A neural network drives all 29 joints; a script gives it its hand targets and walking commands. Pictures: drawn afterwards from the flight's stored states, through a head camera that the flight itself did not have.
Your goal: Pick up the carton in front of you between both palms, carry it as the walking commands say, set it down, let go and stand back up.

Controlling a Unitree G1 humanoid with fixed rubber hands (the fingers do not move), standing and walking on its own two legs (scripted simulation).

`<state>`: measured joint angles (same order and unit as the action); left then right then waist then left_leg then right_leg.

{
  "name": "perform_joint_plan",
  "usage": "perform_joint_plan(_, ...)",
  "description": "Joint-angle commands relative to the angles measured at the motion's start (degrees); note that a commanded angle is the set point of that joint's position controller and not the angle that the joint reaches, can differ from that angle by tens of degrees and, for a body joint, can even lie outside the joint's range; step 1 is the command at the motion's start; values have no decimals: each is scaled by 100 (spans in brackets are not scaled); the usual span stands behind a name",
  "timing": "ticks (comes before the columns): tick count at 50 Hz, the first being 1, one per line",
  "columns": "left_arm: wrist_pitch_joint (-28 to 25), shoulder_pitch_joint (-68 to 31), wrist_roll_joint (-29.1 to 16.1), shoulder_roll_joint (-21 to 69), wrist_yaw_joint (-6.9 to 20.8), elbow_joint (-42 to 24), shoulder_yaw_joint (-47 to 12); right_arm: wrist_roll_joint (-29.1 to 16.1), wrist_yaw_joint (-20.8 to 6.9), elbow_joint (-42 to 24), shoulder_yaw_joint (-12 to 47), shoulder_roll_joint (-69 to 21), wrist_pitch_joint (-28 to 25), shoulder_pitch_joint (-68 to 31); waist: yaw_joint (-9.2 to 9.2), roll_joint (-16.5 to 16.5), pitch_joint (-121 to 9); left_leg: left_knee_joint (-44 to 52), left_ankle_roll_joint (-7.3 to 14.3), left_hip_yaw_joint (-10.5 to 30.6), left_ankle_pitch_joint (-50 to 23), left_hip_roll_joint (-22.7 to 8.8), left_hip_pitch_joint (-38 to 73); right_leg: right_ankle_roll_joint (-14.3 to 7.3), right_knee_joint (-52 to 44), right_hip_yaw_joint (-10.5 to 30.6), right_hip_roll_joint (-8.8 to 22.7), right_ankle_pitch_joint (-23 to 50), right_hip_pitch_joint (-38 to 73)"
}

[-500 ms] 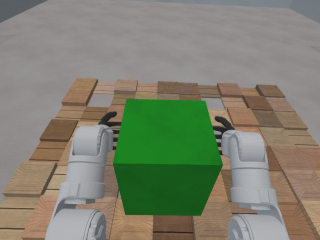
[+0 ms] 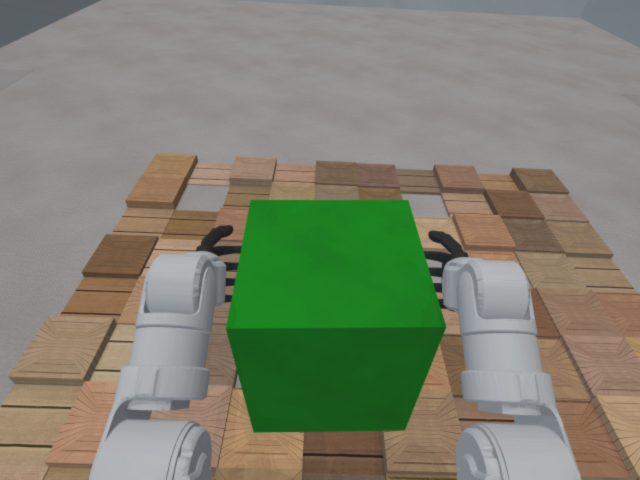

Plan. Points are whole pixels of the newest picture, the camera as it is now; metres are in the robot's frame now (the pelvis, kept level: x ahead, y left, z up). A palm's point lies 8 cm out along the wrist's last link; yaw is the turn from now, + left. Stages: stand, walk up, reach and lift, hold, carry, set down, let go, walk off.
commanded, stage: carry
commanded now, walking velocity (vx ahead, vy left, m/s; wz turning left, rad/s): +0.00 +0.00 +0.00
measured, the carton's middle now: (329, 318) +0.34 +0.00 +0.04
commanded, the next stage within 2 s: none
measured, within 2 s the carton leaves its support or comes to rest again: neither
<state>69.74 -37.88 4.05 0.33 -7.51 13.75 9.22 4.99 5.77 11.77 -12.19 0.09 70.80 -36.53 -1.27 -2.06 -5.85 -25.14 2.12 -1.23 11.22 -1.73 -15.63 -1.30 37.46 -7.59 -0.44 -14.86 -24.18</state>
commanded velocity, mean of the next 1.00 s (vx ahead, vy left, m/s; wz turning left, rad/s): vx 0.21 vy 0.00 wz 0.00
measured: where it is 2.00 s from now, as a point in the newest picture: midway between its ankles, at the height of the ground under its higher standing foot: (326, 415)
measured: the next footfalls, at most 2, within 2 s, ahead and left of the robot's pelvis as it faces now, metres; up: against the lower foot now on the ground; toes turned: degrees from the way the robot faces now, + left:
left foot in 1.18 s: +0.24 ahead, +0.11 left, +0.04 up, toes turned +7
right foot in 1.66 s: +0.51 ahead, -0.13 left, +0.00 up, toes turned -9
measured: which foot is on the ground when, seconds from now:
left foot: down 0.00-0.86, up 0.88-1.00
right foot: down 0.00-1.00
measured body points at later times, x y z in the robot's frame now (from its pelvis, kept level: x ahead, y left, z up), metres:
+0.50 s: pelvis -0.01 +0.00 +0.00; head -0.03 +0.01 +0.45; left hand +0.34 +0.15 +0.12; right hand +0.34 -0.15 +0.12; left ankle +0.02 +0.09 -0.75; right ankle +0.05 -0.11 -0.71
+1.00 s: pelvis +0.05 -0.03 +0.01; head +0.04 -0.02 +0.46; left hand +0.40 +0.14 +0.12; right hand +0.42 -0.17 +0.12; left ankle +0.03 +0.08 -0.69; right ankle +0.05 -0.12 -0.71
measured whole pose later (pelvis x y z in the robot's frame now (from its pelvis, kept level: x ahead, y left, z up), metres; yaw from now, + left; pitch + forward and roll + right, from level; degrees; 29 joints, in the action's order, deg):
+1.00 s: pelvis +0.05 -0.03 +0.01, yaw +1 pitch +4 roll -1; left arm 69.7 -36.8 4.1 1.1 -7.9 12.2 8.5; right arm 3.2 5.9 11.4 -11.4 1.7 70.9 -36.4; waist -2.5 -0.2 -6.7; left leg -51.2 2.3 -2.8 26.8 -2.1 -26.5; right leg -3.6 35.7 -8.4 0.4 -19.1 -20.9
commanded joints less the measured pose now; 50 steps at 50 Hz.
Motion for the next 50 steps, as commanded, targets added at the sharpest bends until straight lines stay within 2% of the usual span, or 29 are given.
perform_joint_plan(1, -188, -4107, -2558, 6635, 1408, -765, -3129, -2486, -1358, -678, 3165, -6288, -203, -4242, 75, -50, -1952, 328, 96, 564, -893, -750, 614, -173, -537, 784, 628, 271, 700)
perform_joint_plan(30, -169, -4088, -2562, 6629, 1404, -842, -3180, -2515, -1342, -767, 3239, -6297, -196, -4233, 85, -54, -1998, 347, 92, 573, -742, -758, 547, -181, -537, 773, 631, 257, 650)
perform_joint_plan(31, -161, -4061, -2568, 6637, 1405, -834, -3182, -2513, -1344, -771, 3236, -6302, -196, -4195, 88, -67, -2045, 439, 102, 588, -272, -730, 548, -182, -557, 749, 600, 1, 655)
perform_joint_plan(33, -149, -3996, -2561, 6694, 1410, -856, -3195, -2499, -1350, -797, 3259, -6344, -185, -4134, 125, -194, -1841, 941, 137, 802, 1389, -808, 447, -111, -480, 563, 472, -767, 490)
perform_joint_plan(34, -144, -3993, -2554, 6712, 1416, -891, -3201, -2500, -1352, -810, 3279, -6361, -183, -4119, 141, -350, -1689, 1181, 212, 1015, 2151, -908, 419, -71, -280, 401, 310, -1030, 302)
perform_joint_plan(35, -141, -4025, -2548, 6716, 1422, -915, -3208, -2499, -1352, -840, 3304, -6370, -186, -4163, 160, -538, -1530, 1387, 302, 1221, 2583, -1052, 470, -31, -73, 223, 174, -1057, 77)
perform_joint_plan(37, -144, -4089, -2554, 6685, 1432, -930, -3239, -2511, -1346, -911, 3363, -6336, -201, -4261, 189, -741, -1364, 1482, 474, 1344, 2640, -1283, 633, 7, 151, -6, 87, -853, -183)
perform_joint_plan(40, -165, -4155, -2570, 6591, 1423, -842, -3233, -2547, -1313, -952, 3416, -6248, -229, -4405, 205, -578, -1448, 1223, 479, 929, 2343, -1093, 565, -92, -309, -87, 0, -835, 209)
perform_joint_plan(41, -170, -4100, -2556, 6563, 1419, -777, -3197, -2548, -1303, -930, 3410, -6237, -233, -4391, 172, -485, -1496, 1052, 414, 737, 2252, -966, 447, -168, -502, -10, 31, -851, 492)
perform_joint_plan(42, -173, -4026, -2529, 6549, 1419, -705, -3155, -2544, -1299, -885, 3401, -6242, -232, -4328, 116, -288, -1553, 742, 312, 508, 2120, -814, 229, -273, -668, 278, 200, -965, 831)
perform_joint_plan(43, -175, -3898, -2491, 6507, 1419, -616, -3089, -2542, -1300, -836, 3397, -6263, -230, -4285, 44, 223, -1531, 54, 135, 167, 1893, -566, -200, -459, -1160, 1093, 693, -1440, 1147)
perform_joint_plan(44, -182, -3794, -2445, 6440, 1417, -551, -3024, -2547, -1307, -801, 3394, -6294, -223, -4295, -71, 958, -1547, -948, -42, -341, 1504, -226, -876, -767, -1717, 2116, 1283, -1807, 1729)
perform_joint_plan(45, -188, -3721, -2413, 6378, 1410, -529, -2989, -2568, -1315, -736, 3380, -6320, -216, -4278, -197, 1254, -1462, -1486, -84, -433, 1530, -32, -1772, -1178, -1785, 2946, 1741, -1413, 2346)
perform_joint_plan(46, -189, -3742, -2410, 6345, 1404, -614, -2988, -2593, -1317, -683, 3380, -6341, -223, -4314, -301, 1255, -1419, -2183, -57, -261, 1900, -7, -2538, -1508, -1798, 3424, 2037, -633, 2823)
perform_joint_plan(47, -195, -3873, -2456, 6343, 1394, -774, -3022, -2618, -1313, -668, 3400, -6398, -235, -4341, -361, 1032, -1483, -2777, 4, -27, 1990, -92, -2991, -1671, -1719, 3580, 2160, 81, 3096)
perform_joint_plan(48, -198, -4074, -2537, 6372, 1383, -984, -3102, -2642, -1298, -684, 3405, -6437, -244, -4350, -360, 827, -1641, -3126, 60, 71, 1927, -168, -3157, -1640, -1583, 3403, 2127, 438, 3234)
perform_joint_plan(49, -195, -4287, -2642, 6419, 1374, -1198, -3202, -2646, -1270, -727, 3404, -6457, -246, -4347, -339, 703, -1739, -3169, 85, 103, 1737, -226, -3153, -1505, -1519, 3091, 2015, 564, 3215)
perform_joint_plan(50, -187, -4453, -2742, 6467, 1371, -1373, -3285, -2636, -1232, -792, 3396, -6458, -242, -4326, -299, 729, -1805, -3027, 54, 69, 1524, -244, -3026, -1355, -1557, 2745, 1887, 620, 3142)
